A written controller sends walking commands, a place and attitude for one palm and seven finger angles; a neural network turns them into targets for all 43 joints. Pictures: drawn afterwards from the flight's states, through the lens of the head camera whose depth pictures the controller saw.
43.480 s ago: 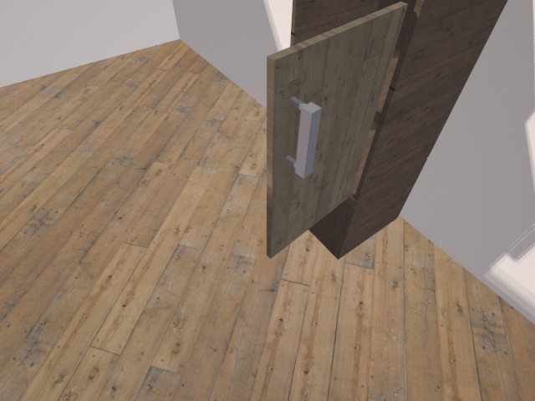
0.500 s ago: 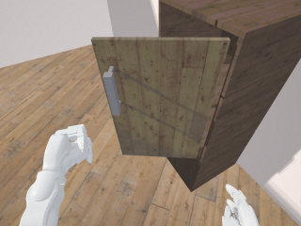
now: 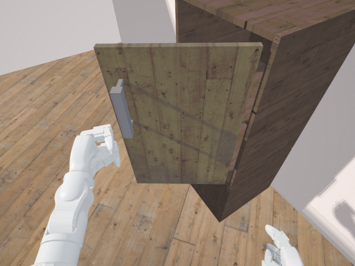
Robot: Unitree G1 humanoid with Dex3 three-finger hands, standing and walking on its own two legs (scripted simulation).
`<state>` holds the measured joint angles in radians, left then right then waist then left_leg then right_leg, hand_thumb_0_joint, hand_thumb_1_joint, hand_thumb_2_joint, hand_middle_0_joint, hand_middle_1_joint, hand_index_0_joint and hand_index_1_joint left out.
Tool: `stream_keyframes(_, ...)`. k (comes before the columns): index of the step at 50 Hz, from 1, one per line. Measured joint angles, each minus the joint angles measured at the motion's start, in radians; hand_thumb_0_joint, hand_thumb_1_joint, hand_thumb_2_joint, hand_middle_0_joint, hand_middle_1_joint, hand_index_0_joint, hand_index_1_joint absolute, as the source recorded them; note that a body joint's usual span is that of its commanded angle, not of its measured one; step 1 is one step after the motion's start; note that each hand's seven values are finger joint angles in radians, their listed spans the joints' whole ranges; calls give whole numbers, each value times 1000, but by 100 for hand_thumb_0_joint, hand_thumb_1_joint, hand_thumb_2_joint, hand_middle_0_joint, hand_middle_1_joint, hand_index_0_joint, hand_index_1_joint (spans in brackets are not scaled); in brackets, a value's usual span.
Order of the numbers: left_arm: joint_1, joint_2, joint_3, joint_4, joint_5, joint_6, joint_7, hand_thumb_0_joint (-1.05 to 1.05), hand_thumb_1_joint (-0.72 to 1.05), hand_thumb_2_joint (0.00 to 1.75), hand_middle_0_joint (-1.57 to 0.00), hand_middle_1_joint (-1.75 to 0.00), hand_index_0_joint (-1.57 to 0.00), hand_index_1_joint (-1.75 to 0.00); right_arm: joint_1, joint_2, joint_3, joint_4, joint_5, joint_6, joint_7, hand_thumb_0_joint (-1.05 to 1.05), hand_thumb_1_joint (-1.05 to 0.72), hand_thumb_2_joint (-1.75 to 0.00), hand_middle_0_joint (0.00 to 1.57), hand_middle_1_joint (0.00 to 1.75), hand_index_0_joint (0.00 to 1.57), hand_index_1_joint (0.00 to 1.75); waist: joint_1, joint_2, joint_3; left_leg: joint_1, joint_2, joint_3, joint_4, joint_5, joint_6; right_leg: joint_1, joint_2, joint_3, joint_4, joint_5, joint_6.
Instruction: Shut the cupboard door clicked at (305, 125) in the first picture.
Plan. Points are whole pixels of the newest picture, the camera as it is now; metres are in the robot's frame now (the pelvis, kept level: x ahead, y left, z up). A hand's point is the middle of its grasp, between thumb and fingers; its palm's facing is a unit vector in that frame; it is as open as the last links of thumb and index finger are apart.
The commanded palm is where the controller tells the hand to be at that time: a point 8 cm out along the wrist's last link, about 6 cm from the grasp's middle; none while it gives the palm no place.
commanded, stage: bring the fist close to the handle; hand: left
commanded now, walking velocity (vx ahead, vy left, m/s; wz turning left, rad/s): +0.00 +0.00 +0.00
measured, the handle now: (124, 109) +0.47 +0.17 +0.11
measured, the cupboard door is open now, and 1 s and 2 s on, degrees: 56 56 36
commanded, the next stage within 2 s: push the door shut along its arc in 0.68 s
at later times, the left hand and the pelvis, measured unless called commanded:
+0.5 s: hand (124, 133) +0.38 +0.15 +0.11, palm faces +0.07 -1.00 -0.01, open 3.1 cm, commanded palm +0.34 +0.20 +0.11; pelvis +0.00 +0.00 +0.00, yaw -2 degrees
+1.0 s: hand (126, 129) +0.39 +0.15 +0.12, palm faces +0.02 -1.00 -0.02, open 3.1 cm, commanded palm +0.37 +0.20 +0.11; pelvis -0.01 +0.00 +0.00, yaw +0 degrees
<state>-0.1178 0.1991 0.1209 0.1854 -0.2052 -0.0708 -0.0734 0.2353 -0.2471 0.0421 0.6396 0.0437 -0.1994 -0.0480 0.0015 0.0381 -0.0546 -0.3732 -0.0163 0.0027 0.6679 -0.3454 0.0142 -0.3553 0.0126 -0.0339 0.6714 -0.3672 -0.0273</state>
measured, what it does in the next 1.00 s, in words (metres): stands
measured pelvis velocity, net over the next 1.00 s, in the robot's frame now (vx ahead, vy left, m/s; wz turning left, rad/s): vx -0.01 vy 0.00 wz -0.01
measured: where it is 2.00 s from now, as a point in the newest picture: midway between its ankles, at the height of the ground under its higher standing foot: outside the picture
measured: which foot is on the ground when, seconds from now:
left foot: down 0.00-1.00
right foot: down 0.00-1.00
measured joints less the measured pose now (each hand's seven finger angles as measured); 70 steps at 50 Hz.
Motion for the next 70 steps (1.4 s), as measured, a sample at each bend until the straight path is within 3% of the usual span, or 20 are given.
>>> stream_keyframes(17,-224,-27,-6,238,36,-38,65,2,90,90,-130,-150,-130,-150,22,6,-9,17,-4,68,15,1,-90,-89,20,30,21,30,-21,-5,-3,-22,1,12,-4,4,4,-27,1,12,-3,8,4)
stream_keyframes(27,-196,2,50,258,27,-77,47,2,90,90,-130,-149,-130,-150,53,2,-20,5,0,102,21,1,-90,-89,20,30,21,30,-28,-5,-8,-10,11,26,-21,7,3,-20,11,26,-21,19,2)
stream_keyframes(35,-195,-16,7,241,21,-82,43,2,90,90,-130,-150,-130,-150,40,-7,-27,16,4,99,12,1,-90,-89,20,30,20,30,-15,1,0,-17,5,11,-11,10,5,-18,5,10,-19,19,4)
stream_keyframes(42,-222,-22,8,272,33,-77,53,2,90,90,-130,-150,-130,-150,11,6,-14,3,0,103,13,1,-90,-89,20,30,20,30,-21,-5,-4,-15,5,15,-14,13,4,-19,5,15,-16,21,3)
stream_keyframes(56,-449,49,37,547,20,-119,-43,1,91,92,-130,-150,-130,-150,34,-6,-7,18,6,119,6,1,-90,-89,20,30,21,30,-39,-8,4,-68,3,0,13,16,5,-62,2,-1,2,22,2)
stream_keyframes(70,-633,97,64,786,31,-197,-121,2,92,93,-130,-150,-130,-150,117,-26,-26,50,-2,132,16,1,-90,-89,20,30,21,30,-87,-10,-5,-140,4,12,50,4,10,-139,3,11,37,16,7)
